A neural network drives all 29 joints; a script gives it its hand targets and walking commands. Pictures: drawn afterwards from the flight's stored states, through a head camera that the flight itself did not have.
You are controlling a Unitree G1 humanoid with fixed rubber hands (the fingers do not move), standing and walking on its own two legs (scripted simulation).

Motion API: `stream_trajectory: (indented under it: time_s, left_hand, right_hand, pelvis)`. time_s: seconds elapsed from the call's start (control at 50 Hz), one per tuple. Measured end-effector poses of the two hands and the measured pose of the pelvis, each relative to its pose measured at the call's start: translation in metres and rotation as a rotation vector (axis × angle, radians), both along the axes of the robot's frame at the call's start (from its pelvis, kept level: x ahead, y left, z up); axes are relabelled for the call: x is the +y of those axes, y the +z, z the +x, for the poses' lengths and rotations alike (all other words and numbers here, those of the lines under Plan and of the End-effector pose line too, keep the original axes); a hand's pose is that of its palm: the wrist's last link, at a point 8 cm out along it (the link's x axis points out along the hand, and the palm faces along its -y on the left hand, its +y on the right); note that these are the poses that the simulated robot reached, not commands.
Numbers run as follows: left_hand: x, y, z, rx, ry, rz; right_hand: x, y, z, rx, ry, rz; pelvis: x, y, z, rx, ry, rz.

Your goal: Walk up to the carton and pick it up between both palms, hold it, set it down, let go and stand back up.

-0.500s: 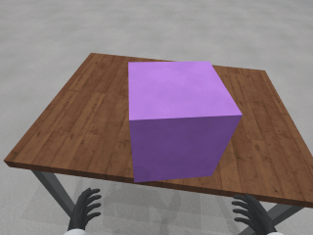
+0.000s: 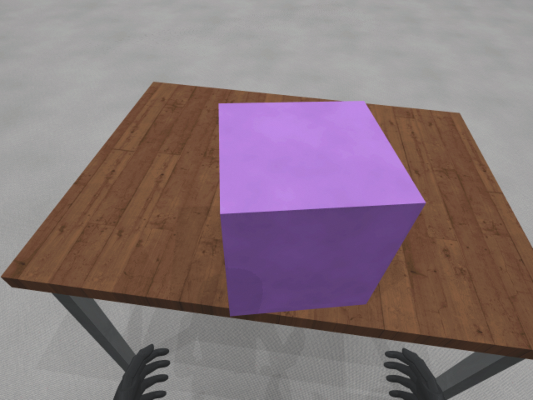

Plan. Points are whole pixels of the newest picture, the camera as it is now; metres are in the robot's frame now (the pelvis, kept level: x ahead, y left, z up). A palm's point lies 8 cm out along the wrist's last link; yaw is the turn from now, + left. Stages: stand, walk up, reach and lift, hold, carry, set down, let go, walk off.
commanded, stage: let go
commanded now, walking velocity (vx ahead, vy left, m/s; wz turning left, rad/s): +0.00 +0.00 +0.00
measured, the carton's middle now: (296, 209) +0.44 -0.01 +0.05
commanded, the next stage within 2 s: stand in 0.36 s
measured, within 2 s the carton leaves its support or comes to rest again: neither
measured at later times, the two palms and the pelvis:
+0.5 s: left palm out of the picture +0.13 +0.24 -0.08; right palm out of the picture +0.15 -0.24 -0.09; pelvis +0.00 +0.00 +0.00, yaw +0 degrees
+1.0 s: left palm out of the picture +0.08 +0.27 -0.11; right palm out of the picture +0.15 -0.27 -0.08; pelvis +0.00 -0.01 +0.00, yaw +0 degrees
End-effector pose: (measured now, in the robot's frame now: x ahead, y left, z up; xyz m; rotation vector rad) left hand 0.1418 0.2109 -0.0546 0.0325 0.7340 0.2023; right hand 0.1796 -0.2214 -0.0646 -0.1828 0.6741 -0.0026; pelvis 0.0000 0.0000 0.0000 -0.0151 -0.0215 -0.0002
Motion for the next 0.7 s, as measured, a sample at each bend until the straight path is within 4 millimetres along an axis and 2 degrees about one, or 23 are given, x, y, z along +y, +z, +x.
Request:
stream_trajectory:
  time_s: [0.24, 0.4, 0.46, 0.6, 0.7]
  left_hand:
    - [0.004, -0.012, -0.002, 0.060, -0.042, -0.005]
    - [0.010, -0.014, 0.000, 0.053, -0.053, 0.013]
    - [0.020, -0.018, -0.005, 0.045, -0.064, 0.048]
    - [0.044, -0.036, -0.032, 0.153, -0.067, 0.108]
    - [0.051, -0.043, -0.044, 0.197, -0.062, 0.122]
  right_hand:
    - [0.000, -0.013, -0.010, 0.034, -0.032, -0.033]
    - [0.002, -0.017, -0.015, 0.054, -0.022, -0.048]
    - [-0.008, -0.020, -0.021, 0.122, -0.009, -0.088]
    - [-0.039, -0.018, -0.028, 0.203, -0.017, -0.172]
    - [-0.049, -0.015, -0.028, 0.217, -0.015, -0.199]
  pelvis:
    - [0.000, 0.000, 0.006, -0.007, 0.000, 0.001]
    - [0.000, 0.000, 0.006, -0.008, 0.001, 0.003]
    - [-0.003, -0.001, 0.005, -0.009, 0.003, 0.012]
    - [-0.006, -0.002, 0.004, -0.009, 0.003, 0.016]
    - [-0.006, -0.002, 0.005, -0.008, 0.003, 0.016]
